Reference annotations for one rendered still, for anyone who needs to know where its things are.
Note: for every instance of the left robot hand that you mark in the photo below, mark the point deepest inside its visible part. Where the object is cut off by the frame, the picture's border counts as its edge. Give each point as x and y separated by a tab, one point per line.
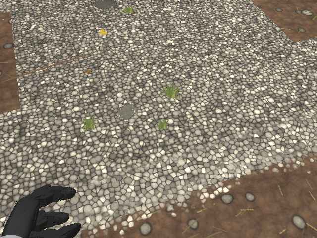
28	221

